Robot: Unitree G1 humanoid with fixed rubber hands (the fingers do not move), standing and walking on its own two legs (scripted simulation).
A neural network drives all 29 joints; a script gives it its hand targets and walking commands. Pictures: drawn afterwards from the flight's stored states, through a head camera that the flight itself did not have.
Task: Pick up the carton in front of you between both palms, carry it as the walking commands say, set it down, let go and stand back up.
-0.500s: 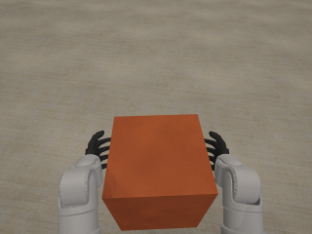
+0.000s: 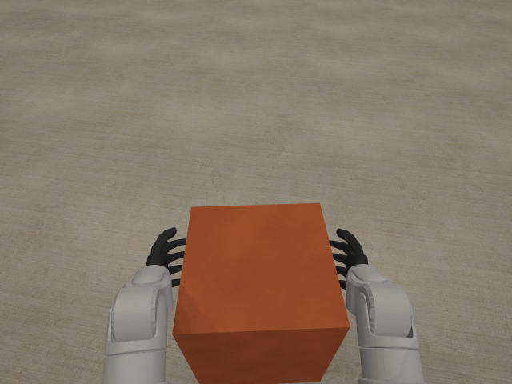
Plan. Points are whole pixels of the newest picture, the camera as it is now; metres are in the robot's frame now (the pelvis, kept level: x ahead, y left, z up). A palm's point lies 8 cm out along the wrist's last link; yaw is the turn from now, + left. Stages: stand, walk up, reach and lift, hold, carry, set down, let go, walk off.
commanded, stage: carry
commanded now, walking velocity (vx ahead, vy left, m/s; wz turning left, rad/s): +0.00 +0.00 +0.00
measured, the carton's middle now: (258, 298) +0.26 +0.00 -0.01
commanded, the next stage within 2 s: hold in 0.78 s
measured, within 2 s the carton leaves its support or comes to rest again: neither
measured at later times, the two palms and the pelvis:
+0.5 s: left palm (163, 274) +0.28 +0.15 +0.04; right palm (350, 273) +0.28 -0.15 +0.04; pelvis -0.01 +0.00 +0.00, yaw +0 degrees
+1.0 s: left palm (167, 282) +0.26 +0.14 +0.04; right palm (360, 287) +0.25 -0.16 +0.04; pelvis -0.02 +0.00 +0.01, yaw -3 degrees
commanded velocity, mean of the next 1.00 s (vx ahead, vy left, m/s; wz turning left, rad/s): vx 0.00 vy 0.00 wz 0.00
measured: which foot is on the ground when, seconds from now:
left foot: down 0.00-1.00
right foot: down 0.00-1.00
